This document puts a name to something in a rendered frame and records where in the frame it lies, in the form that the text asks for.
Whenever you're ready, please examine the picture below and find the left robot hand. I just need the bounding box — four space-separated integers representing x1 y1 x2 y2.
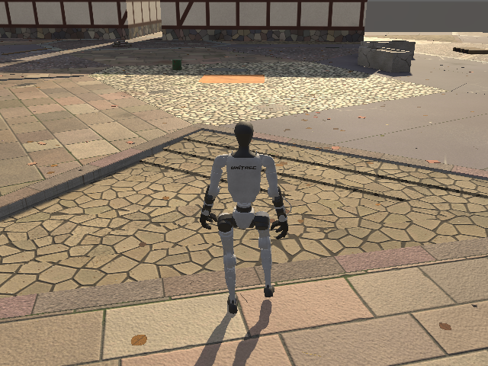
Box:
200 213 217 230

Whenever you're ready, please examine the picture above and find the robot left forearm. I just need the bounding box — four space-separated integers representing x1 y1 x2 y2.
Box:
201 185 216 216

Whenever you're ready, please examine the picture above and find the robot right forearm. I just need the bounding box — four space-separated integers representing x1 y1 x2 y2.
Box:
272 186 287 222

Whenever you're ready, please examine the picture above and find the right robot foot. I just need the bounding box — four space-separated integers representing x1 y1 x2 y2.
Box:
264 285 275 297

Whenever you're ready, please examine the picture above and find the right robot upper arm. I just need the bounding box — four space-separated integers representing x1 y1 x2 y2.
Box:
260 154 280 197

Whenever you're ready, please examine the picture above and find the right robot hand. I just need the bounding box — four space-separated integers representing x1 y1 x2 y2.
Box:
271 219 288 239

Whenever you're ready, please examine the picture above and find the left robot upper arm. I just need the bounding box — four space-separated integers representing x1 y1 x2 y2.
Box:
208 154 228 196

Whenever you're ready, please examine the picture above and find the left robot thigh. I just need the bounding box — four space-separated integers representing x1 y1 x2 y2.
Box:
217 213 236 268

